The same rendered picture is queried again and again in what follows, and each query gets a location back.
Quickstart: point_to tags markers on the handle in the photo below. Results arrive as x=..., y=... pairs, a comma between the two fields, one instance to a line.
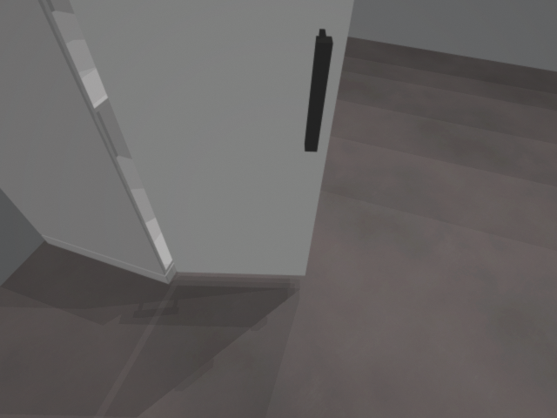
x=320, y=71

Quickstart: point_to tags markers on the fridge door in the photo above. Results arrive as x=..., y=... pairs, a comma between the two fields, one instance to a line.
x=212, y=99

